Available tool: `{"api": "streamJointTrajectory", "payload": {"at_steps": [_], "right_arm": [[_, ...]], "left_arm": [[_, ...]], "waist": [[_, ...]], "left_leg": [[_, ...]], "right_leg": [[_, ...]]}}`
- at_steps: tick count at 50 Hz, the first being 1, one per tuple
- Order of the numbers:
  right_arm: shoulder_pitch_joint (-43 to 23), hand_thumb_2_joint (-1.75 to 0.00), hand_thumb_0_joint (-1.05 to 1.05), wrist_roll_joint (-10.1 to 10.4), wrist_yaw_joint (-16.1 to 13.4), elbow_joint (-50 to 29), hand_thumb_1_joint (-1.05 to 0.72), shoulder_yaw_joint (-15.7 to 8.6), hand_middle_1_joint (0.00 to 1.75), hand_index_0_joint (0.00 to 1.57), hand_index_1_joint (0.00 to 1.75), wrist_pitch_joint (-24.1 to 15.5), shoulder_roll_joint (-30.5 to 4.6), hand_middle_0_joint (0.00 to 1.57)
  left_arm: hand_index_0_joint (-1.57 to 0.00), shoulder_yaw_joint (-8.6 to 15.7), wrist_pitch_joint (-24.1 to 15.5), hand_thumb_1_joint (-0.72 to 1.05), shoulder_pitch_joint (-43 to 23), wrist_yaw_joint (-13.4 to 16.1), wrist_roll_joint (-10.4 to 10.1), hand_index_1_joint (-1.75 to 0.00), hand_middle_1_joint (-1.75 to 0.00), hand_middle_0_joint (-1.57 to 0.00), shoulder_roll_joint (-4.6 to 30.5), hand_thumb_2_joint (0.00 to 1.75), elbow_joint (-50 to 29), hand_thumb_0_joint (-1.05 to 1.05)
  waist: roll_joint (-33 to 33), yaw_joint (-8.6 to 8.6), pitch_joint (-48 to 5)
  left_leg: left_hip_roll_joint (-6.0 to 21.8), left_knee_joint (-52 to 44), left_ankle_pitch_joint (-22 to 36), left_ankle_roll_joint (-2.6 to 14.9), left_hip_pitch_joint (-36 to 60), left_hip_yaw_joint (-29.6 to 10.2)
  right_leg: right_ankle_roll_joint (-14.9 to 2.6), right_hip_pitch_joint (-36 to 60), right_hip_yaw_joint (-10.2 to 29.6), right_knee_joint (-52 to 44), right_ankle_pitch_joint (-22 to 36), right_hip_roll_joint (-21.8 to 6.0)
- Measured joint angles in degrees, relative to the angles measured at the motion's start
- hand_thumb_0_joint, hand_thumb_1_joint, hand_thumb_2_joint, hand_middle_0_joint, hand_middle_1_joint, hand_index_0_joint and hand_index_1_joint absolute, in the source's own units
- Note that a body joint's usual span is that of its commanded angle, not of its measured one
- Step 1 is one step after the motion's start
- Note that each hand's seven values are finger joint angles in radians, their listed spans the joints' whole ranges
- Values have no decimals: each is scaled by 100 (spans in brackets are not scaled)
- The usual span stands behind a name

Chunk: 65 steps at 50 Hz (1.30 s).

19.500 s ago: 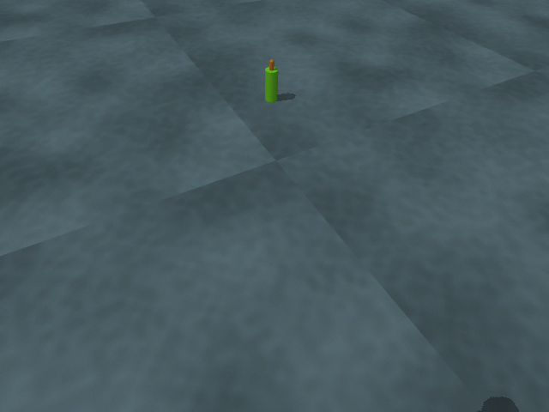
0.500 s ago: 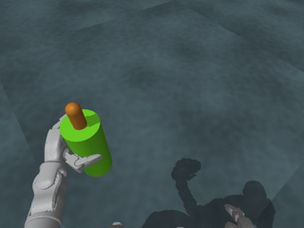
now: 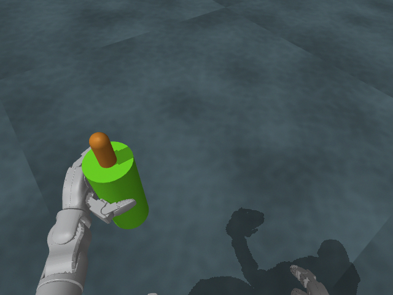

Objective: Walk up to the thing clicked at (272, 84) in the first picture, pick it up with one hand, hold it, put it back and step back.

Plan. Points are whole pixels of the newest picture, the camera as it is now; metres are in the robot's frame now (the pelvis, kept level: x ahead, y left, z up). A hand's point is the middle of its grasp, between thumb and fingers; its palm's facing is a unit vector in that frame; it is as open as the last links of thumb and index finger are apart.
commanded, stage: hold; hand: left
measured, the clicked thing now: (117, 182) +0.33 +0.15 +0.06
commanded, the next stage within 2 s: none
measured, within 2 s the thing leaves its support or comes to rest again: neither
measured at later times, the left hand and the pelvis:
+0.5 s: hand (113, 182) +0.33 +0.16 +0.06, palm faces +0.02 -1.00 +0.04, open 11.6 cm; pelvis +0.00 +0.00 +0.00, yaw +0 degrees
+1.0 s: hand (113, 183) +0.33 +0.16 +0.06, palm faces +0.02 -1.00 +0.04, open 11.6 cm; pelvis +0.00 +0.00 +0.01, yaw +0 degrees
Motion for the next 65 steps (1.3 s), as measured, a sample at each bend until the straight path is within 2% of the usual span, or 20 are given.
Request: {"api": "streamJointTrajectory", "payload": {"at_steps": [19,27,33,40,46,59,65], "right_arm": [[-17,-90,1,-4,28,19,-91,-9,30,20,30,-33,-5,20],[-30,-90,1,-5,21,76,-91,8,30,20,30,-42,10,20],[0,-90,1,8,7,77,-91,-1,30,20,30,-33,-10,20],[-45,-90,1,17,12,78,-91,-2,30,20,30,-34,7,20],[-23,-90,1,4,29,66,-91,-17,30,20,30,-57,-9,20],[-28,-90,1,6,37,94,-91,-17,30,20,30,-34,0,20],[0,-90,1,12,36,88,-91,-15,30,20,30,-28,-9,20]], "left_arm": [[-65,-80,40,-57,7,42,38,-97,-98,-64,-24,104,32,0],[-65,-4,-33,-57,-95,51,17,-97,-98,-64,-20,104,176,0],[-65,-101,-20,-57,7,12,42,-97,-98,-64,-29,104,41,0],[-65,15,-56,-57,-79,71,21,-96,-97,-64,-35,104,238,0],[-65,-58,-67,-57,7,-9,43,-96,-97,-64,1,103,174,0],[-66,-36,-88,-57,-72,-66,26,-96,-97,-65,1,103,271,0],[-66,-22,-98,-56,-37,4,27,-95,-96,-65,-32,102,216,0]], "waist": [[-3,14,38],[-12,1,42],[4,9,42],[-28,-10,26],[-14,12,47],[-14,-6,4],[-7,5,31]], "left_leg": [[-4,-187,106,-2,196,17],[-3,-186,126,-9,170,10],[-4,-251,145,-8,245,12],[-9,-258,147,-9,237,23],[-7,-248,138,-14,221,8],[-4,-235,127,0,216,13],[-11,-252,134,10,257,23]], "right_leg": [[-4,184,12,-177,107,-1],[-12,147,8,-148,109,2],[-10,226,8,-223,134,2],[-15,204,18,-208,127,-4],[-16,200,4,-212,121,-1],[-4,204,11,-225,128,2],[6,246,20,-248,140,-5]]}}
